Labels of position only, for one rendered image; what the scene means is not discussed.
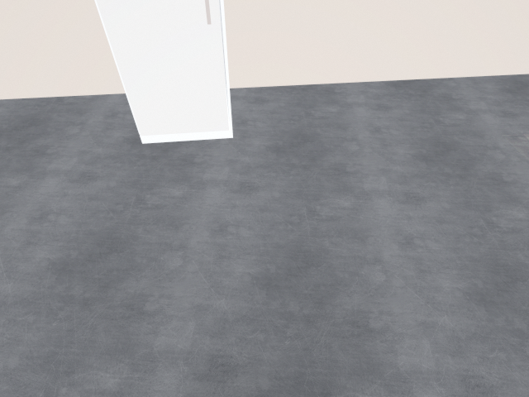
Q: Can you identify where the fridge door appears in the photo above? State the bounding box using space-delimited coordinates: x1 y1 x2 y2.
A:
96 0 229 136

